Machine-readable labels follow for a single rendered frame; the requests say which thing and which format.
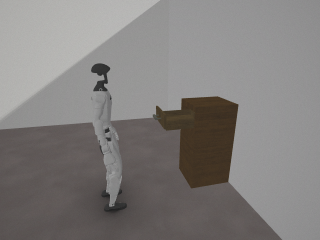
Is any left robot foot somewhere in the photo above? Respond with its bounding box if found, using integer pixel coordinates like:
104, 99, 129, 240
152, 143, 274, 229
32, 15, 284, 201
101, 189, 122, 197

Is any right robot forearm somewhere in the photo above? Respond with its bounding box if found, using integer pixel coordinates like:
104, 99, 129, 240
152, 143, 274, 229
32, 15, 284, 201
94, 120, 111, 155

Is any cabinet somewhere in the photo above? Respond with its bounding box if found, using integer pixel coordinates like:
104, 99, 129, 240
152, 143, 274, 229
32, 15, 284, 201
179, 96, 239, 189

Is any handle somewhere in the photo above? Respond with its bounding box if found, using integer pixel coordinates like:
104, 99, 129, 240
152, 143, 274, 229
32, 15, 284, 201
153, 114, 162, 120

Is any robot right hand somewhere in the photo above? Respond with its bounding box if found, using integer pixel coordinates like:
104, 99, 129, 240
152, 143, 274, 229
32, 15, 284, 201
103, 152, 119, 175

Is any drawer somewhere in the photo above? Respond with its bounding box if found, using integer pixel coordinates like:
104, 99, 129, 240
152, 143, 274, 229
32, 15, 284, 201
156, 105, 195, 131

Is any robot left hand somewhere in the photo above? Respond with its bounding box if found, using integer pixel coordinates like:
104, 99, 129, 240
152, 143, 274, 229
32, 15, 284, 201
110, 126, 119, 140

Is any robot left thigh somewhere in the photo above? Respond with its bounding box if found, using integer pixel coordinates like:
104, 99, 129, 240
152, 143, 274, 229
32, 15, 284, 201
109, 131, 120, 171

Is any right robot upper arm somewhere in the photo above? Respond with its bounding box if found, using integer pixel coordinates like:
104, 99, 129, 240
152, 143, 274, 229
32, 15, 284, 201
92, 92, 107, 127

